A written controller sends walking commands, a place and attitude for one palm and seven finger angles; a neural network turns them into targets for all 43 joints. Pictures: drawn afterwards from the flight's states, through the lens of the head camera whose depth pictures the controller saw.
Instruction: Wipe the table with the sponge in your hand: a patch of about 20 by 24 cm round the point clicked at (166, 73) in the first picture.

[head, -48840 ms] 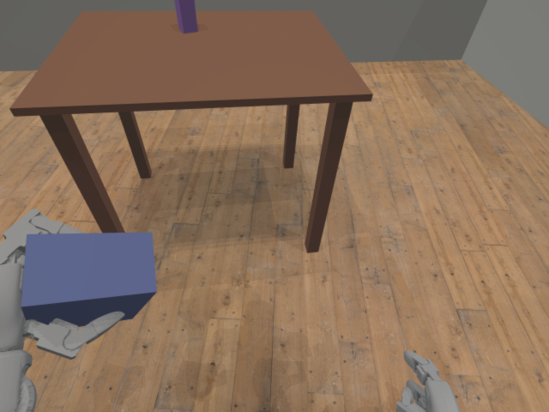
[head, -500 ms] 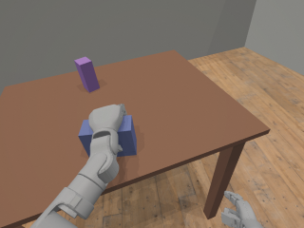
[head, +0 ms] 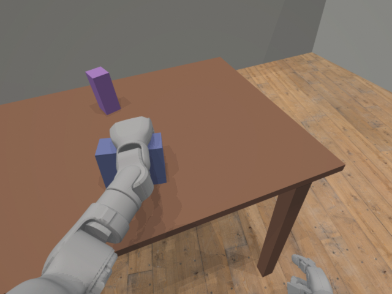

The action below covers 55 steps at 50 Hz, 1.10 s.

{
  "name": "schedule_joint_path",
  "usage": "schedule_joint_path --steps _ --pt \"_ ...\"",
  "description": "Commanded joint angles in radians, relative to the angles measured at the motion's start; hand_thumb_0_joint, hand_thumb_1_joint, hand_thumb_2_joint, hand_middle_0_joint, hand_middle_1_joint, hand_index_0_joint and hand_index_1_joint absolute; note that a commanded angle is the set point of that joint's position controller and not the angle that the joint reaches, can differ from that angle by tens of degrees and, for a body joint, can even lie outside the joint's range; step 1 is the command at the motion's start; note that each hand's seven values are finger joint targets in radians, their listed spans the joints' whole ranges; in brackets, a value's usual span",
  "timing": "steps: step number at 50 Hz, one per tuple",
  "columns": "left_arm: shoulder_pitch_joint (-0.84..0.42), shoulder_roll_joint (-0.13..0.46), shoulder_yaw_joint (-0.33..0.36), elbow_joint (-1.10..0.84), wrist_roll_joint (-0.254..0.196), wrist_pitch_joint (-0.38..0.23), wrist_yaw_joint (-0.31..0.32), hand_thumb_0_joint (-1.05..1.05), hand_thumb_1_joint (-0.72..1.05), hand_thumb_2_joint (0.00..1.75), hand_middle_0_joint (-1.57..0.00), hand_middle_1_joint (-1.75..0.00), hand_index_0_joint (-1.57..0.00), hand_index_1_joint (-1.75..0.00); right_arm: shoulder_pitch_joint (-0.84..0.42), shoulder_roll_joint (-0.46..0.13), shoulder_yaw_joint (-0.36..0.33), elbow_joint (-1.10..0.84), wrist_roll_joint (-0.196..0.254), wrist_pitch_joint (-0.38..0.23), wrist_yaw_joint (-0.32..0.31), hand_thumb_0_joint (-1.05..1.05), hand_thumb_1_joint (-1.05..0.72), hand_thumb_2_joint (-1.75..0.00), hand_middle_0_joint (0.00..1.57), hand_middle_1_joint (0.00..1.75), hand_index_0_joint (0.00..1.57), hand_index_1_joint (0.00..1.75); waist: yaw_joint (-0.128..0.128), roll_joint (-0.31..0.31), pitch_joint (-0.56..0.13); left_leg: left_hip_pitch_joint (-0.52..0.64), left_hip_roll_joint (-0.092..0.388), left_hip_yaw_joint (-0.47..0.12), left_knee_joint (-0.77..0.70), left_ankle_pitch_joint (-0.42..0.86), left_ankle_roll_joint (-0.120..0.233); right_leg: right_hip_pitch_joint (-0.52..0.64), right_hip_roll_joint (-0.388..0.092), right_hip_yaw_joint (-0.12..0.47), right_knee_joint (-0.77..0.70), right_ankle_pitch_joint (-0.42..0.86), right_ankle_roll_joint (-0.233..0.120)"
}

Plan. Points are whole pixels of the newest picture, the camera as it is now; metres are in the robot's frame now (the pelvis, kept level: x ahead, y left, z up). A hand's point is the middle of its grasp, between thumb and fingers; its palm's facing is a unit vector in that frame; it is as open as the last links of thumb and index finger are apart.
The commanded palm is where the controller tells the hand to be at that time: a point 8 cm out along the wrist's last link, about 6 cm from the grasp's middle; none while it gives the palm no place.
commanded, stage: wipe forward along the third lane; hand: left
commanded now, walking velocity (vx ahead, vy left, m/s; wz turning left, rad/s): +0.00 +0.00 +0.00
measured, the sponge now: (135, 166) +0.39 +0.18 +0.06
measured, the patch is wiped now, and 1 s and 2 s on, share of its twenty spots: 0.85 1.00 1.00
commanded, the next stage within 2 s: wipe back along the third lane in 0.72 s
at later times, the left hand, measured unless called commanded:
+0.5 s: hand (134, 138) +0.43 +0.18 +0.11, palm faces -0.03 -0.02 -1.00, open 10.4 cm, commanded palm +0.41 +0.19 +0.15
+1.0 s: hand (129, 133) +0.46 +0.21 +0.11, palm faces -0.02 -0.05 -1.00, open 10.5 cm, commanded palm +0.42 +0.20 +0.15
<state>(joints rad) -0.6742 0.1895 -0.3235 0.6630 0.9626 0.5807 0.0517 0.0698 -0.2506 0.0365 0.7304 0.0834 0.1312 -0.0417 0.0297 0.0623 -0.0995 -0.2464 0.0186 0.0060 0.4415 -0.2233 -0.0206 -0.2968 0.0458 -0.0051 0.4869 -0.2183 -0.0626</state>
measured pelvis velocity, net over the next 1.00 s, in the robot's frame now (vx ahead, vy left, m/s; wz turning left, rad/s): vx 0.02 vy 0.02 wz -0.02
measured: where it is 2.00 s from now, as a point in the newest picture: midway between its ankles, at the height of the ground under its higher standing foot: outside the picture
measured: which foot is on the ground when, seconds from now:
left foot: down 0.00-1.00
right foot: down 0.00-1.00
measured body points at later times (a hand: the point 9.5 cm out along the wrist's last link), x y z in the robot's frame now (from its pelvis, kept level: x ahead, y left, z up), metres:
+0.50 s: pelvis +0.00 +0.00 +0.00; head +0.00 -0.03 +0.45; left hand +0.43 +0.18 +0.17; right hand +0.15 -0.25 -0.12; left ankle +0.00 +0.14 -0.74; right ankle +0.02 -0.08 -0.74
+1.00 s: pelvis +0.02 +0.02 +0.00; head +0.03 +0.00 +0.45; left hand +0.46 +0.21 +0.16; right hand +0.13 -0.24 -0.13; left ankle +0.00 +0.14 -0.74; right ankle +0.02 -0.08 -0.74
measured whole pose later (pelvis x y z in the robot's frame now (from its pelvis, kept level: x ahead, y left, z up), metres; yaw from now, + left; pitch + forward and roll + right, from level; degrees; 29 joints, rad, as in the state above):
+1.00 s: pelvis +0.02 +0.02 +0.00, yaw -1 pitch +7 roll +0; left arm -0.82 0.27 -0.21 0.91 0.97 0.46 0.14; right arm 0.21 -0.27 0.00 0.77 0.07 0.12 -0.03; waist -0.02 0.06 -0.13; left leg -0.33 0.02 0.03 0.45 -0.25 0.00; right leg -0.36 0.04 0.02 0.44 -0.21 -0.03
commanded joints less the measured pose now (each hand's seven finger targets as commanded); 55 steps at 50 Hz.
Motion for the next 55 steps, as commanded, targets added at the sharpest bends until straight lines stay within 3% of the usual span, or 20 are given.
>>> schedule_joint_path --steps 1,9,10,11,17,19,22,25,28,31,32,36,38,41,43,46,48,50,53,55 --pt "-0.335 0.186 0.068 -0.053 0.060 -0.005 0.060 0.00 0.10 1.30 -1.20 -1.60 -1.20 -1.60 -0.153 -0.102 -0.035 -0.151 -0.007 -0.050 -0.007 0.00 -0.90 -0.90 0.20 0.30 0.20 0.30 0.006 -0.136 -0.215 -0.007 -0.047 0.034 -0.034 0.092 0.053 0.131 -0.036 0.049 -0.105 0.133 0.013" --pt "-0.378 0.240 0.107 -0.013 0.061 -0.028 0.082 0.00 0.10 1.30 -1.20 -1.60 -1.20 -1.60 -0.131 -0.109 -0.039 -0.139 -0.010 -0.047 -0.013 0.00 -0.90 -0.90 0.20 0.30 0.20 0.30 -0.013 -0.163 -0.190 -0.034 -0.045 0.034 -0.035 0.079 0.055 0.124 -0.039 0.057 -0.114 0.135 0.022" --pt "-0.355 0.257 0.123 0.012 0.065 -0.025 0.086 0.00 0.10 1.30 -1.20 -1.60 -1.20 -1.60 -0.127 -0.110 -0.041 -0.135 -0.009 -0.045 -0.014 0.00 -0.90 -0.90 0.20 0.30 0.20 0.30 -0.006 -0.157 -0.182 -0.041 -0.046 0.034 -0.038 0.069 0.053 0.118 -0.039 0.061 -0.117 0.111 0.021" --pt "-0.370 0.245 0.108 0.009 0.065 -0.026 0.085 0.00 0.10 1.30 -1.20 -1.60 -1.20 -1.60 -0.129 -0.110 -0.039 -0.136 -0.010 -0.046 -0.015 0.00 -0.90 -0.90 0.20 0.30 0.20 0.30 -0.009 -0.139 -0.184 -0.040 -0.047 0.037 -0.039 0.063 0.053 0.113 -0.040 0.062 -0.121 0.100 0.021" --pt "-0.486 0.300 0.127 0.111 0.073 -0.039 0.089 0.00 0.10 1.30 -1.20 -1.60 -1.20 -1.60 -0.098 -0.114 -0.037 -0.112 -0.009 -0.053 -0.025 0.00 -0.90 -0.90 0.20 0.30 0.20 0.30 -0.029 -0.133 -0.169 -0.059 -0.044 0.035 -0.045 0.015 0.053 0.079 -0.044 0.062 -0.133 0.006 0.027" --pt "-0.531 0.306 0.129 0.129 0.077 -0.054 0.088 0.00 0.10 1.30 -1.20 -1.60 -1.20 -1.60 -0.082 -0.114 -0.040 -0.110 -0.009 -0.057 -0.028 0.00 -0.90 -0.90 0.20 0.30 0.20 0.30 -0.037 -0.138 -0.199 -0.056 -0.041 0.032 -0.045 0.018 0.055 0.083 -0.042 0.059 -0.127 0.004 0.029" --pt "-0.538 0.302 0.128 0.168 0.077 -0.067 0.088 0.00 0.10 1.30 -1.20 -1.60 -1.20 -1.60 -0.061 -0.115 -0.042 -0.107 -0.010 -0.061 -0.024 0.00 -0.90 -0.90 0.20 0.30 0.20 0.30 -0.038 -0.114 -0.214 -0.064 -0.040 0.034 -0.043 0.013 0.053 0.084 -0.044 0.057 -0.124 0.014 0.028" --pt "-0.561 0.282 0.127 0.183 0.055 -0.085 0.091 0.00 0.10 1.30 -1.20 -1.60 -1.20 -1.60 -0.042 -0.115 -0.046 -0.107 -0.011 -0.069 -0.024 0.00 -0.90 -0.90 0.20 0.30 0.20 0.30 -0.049 -0.142 -0.245 -0.058 -0.036 0.034 -0.037 0.034 0.059 0.097 -0.042 0.048 -0.117 0.063 0.033" --pt "-0.574 0.333 0.170 0.197 0.044 -0.100 0.091 0.00 0.10 1.30 -1.20 -1.60 -1.20 -1.60 -0.030 -0.120 -0.047 -0.102 -0.010 -0.071 -0.024 0.00 -0.90 -0.90 0.20 0.30 0.20 0.30 -0.047 -0.162 -0.265 -0.074 -0.034 0.029 -0.040 0.054 0.058 0.127 -0.044 0.052 -0.112 0.114 0.036" --pt "-0.588 0.324 0.148 0.216 0.056 -0.111 0.091 0.00 0.10 1.30 -1.20 -1.60 -1.20 -1.60 -0.008 -0.126 -0.049 -0.094 -0.012 -0.073 -0.022 0.00 -0.90 -0.90 0.20 0.30 0.20 0.30 -0.064 -0.143 -0.222 -0.084 -0.035 0.035 -0.036 0.039 0.062 0.095 -0.045 0.054 -0.119 0.109 0.040" --pt "-0.606 0.348 0.161 0.225 0.069 -0.115 0.092 0.00 0.10 1.30 -1.20 -1.60 -1.20 -1.60 0.006 -0.130 -0.051 -0.084 -0.015 -0.074 -0.021 0.00 -0.90 -0.90 0.20 0.30 0.20 0.30 -0.073 -0.136 -0.213 -0.085 -0.033 0.035 -0.031 0.042 0.062 0.083 -0.044 0.056 -0.117 0.117 0.038" --pt "-0.624 0.390 0.182 0.254 0.092 -0.128 0.100 0.00 0.10 1.30 -1.20 -1.60 -1.20 -1.60 0.039 -0.135 -0.056 -0.073 -0.019 -0.077 -0.019 0.00 -0.90 -0.90 0.20 0.30 0.20 0.30 -0.076 -0.112 -0.240 -0.094 -0.034 0.033 -0.024 0.055 0.063 0.083 -0.041 0.055 -0.106 0.126 0.034" --pt "-0.587 0.378 0.192 0.238 0.089 -0.137 0.100 0.00 0.10 1.30 -1.20 -1.60 -1.20 -1.60 0.041 -0.130 -0.061 -0.083 -0.021 -0.073 -0.014 0.00 -0.90 -0.90 0.20 0.30 0.20 0.30 -0.057 -0.112 -0.296 -0.089 -0.035 0.031 -0.022 0.106 0.060 0.126 -0.040 0.047 -0.090 0.199 0.028" --pt "-0.556 0.330 0.161 0.248 0.071 -0.130 0.100 0.00 0.10 1.30 -1.20 -1.60 -1.20 -1.60 0.036 -0.128 -0.061 -0.087 -0.017 -0.070 -0.007 0.00 -0.90 -0.90 0.20 0.30 0.20 0.30 -0.059 -0.110 -0.281 -0.085 -0.034 0.040 -0.019 0.106 0.061 0.121 -0.040 0.040 -0.093 0.215 0.033" --pt "-0.548 0.258 0.130 0.216 0.047 -0.128 0.093 0.00 0.10 1.30 -1.20 -1.60 -1.20 -1.60 0.021 -0.119 -0.063 -0.101 -0.012 -0.072 -0.001 0.00 -0.90 -0.90 0.20 0.30 0.20 0.30 -0.054 -0.116 -0.294 -0.067 -0.030 0.033 -0.025 0.130 0.063 0.118 -0.035 0.023 -0.089 0.227 0.028" --pt "-0.469 0.253 0.145 0.169 0.035 -0.123 0.100 0.00 0.10 1.30 -1.20 -1.60 -1.20 -1.60 0.011 -0.123 -0.069 -0.108 -0.016 -0.068 0.005 0.00 -0.90 -0.90 0.20 0.30 0.20 0.30 -0.034 -0.119 -0.317 -0.036 -0.030 0.040 -0.015 0.163 0.066 0.143 -0.031 0.023 -0.087 0.278 0.026" --pt "-0.453 0.195 0.112 0.130 0.020 -0.115 0.098 0.00 0.10 1.30 -1.20 -1.60 -1.20 -1.60 -0.013 -0.115 -0.068 -0.119 -0.010 -0.066 0.007 0.00 -0.90 -0.90 0.20 0.30 0.20 0.30 -0.033 -0.134 -0.317 -0.032 -0.030 0.034 -0.020 0.188 0.066 0.148 -0.029 0.012 -0.081 0.305 0.023" --pt "-0.390 0.161 0.089 0.111 0.018 -0.092 0.101 0.00 0.10 1.30 -1.20 -1.60 -1.20 -1.60 -0.030 -0.118 -0.067 -0.124 -0.008 -0.060 0.014 0.00 -0.90 -0.90 0.20 0.30 0.20 0.30 -0.024 -0.134 -0.276 -0.021 -0.029 0.033 -0.023 0.190 0.065 0.129 -0.025 0.002 -0.083 0.293 0.021" --pt "-0.388 0.092 0.035 0.029 0.009 -0.052 0.096 0.00 0.10 1.30 -1.20 -1.60 -1.20 -1.60 -0.079 -0.107 -0.065 -0.140 -0.002 -0.050 0.025 0.00 -0.90 -0.90 0.20 0.30 0.20 0.30 -0.018 -0.090 -0.285 0.020 -0.027 0.025 -0.020 0.235 0.061 0.113 -0.019 -0.010 -0.074 0.303 0.008" --pt "-0.375 0.068 0.008 0.015 0.012 -0.019 0.096 0.00 0.10 1.30 -1.20 -1.60 -1.20 -1.60 -0.091 -0.111 -0.065 -0.136 -0.002 -0.041 0.033 0.00 -0.90 -0.90 0.20 0.30 0.20 0.30 -0.019 -0.098 -0.269 0.040 -0.024 0.019 -0.014 0.246 0.059 0.092 -0.014 -0.021 -0.066 0.294 0.004"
